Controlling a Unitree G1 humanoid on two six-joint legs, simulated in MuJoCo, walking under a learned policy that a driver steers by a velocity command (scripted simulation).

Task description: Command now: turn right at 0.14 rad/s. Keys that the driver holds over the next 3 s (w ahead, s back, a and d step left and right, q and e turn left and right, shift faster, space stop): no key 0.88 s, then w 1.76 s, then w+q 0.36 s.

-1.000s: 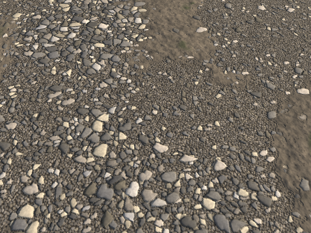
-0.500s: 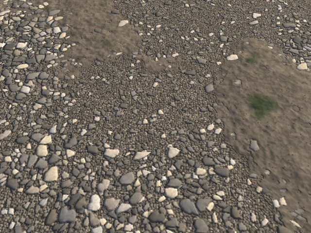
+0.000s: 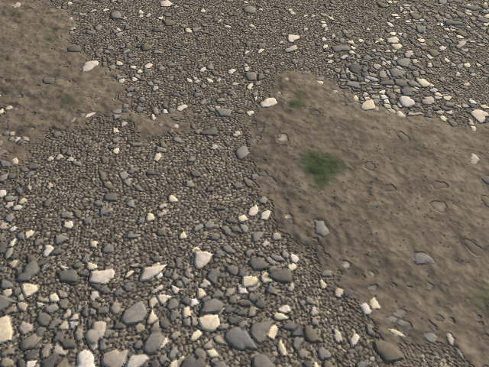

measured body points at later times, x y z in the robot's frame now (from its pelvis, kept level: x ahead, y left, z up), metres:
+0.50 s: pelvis +0.01 -0.03 +0.00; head +0.01 -0.03 +0.45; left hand +0.12 +0.22 -0.12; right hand +0.09 -0.31 -0.13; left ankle +0.01 +0.13 -0.74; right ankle -0.02 -0.14 -0.74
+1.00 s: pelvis +0.01 -0.02 +0.00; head +0.01 -0.02 +0.45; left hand +0.06 +0.24 -0.15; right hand +0.05 -0.29 -0.15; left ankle +0.00 +0.12 -0.73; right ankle -0.02 -0.14 -0.74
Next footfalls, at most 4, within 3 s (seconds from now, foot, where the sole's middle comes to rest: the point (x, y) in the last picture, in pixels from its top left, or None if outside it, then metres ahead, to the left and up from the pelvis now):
0.02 right None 0.02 -0.14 -0.77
1.60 right None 0.44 -0.11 -0.77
2.12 left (201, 277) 0.74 0.14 -0.77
2.68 right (273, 194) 1.05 -0.10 -0.77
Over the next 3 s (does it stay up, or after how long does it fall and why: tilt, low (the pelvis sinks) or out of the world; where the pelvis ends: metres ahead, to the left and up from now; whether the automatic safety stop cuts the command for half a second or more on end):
stays up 1.05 -0.01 0.01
